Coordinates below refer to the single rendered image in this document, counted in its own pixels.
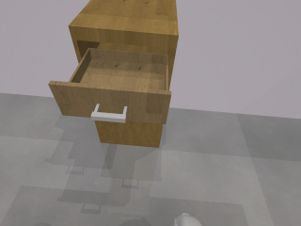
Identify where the robot right thigh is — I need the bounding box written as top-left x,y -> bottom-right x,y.
173,215 -> 202,226

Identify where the cabinet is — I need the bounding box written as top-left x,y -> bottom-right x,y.
68,0 -> 179,148

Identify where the drawer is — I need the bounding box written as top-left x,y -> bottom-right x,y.
48,48 -> 172,124

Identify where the handle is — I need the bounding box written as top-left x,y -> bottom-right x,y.
90,104 -> 128,123

